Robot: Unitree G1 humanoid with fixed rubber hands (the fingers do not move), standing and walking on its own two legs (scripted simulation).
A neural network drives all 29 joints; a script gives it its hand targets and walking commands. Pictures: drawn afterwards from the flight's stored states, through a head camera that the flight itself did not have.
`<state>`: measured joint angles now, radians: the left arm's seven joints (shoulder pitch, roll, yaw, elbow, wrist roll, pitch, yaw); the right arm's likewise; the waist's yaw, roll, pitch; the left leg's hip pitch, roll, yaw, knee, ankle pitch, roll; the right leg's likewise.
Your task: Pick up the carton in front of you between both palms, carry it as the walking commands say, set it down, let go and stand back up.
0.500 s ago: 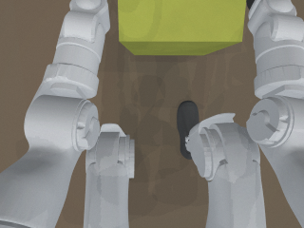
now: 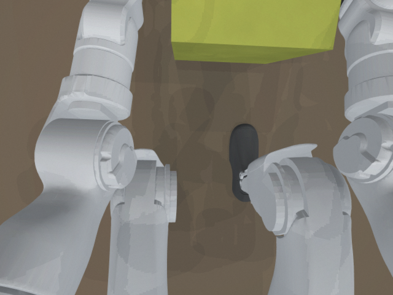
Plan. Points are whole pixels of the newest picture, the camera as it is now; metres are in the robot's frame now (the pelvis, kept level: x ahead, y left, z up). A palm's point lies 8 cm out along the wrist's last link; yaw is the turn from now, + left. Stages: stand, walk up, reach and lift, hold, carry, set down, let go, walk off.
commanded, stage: set down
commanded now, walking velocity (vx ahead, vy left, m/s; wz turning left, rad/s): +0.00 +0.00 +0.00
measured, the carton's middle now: out of the picture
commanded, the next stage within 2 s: let go in 1.46 s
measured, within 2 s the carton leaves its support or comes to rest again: neither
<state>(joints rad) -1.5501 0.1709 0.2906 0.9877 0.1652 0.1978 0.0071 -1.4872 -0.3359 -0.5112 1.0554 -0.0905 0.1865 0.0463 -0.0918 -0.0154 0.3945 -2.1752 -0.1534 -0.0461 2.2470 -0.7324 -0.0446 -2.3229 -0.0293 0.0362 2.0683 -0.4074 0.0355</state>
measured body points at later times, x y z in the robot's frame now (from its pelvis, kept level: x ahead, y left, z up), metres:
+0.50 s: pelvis +0.00 +0.00 +0.00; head +0.39 -0.01 +0.22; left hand +0.61 +0.11 -0.17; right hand +0.54 -0.27 -0.18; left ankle +0.07 +0.11 -0.34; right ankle +0.15 -0.14 -0.34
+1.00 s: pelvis +0.01 -0.01 +0.10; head +0.36 -0.03 +0.39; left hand +0.62 +0.11 -0.01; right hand +0.55 -0.27 -0.01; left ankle +0.07 +0.11 -0.34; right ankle +0.15 -0.14 -0.34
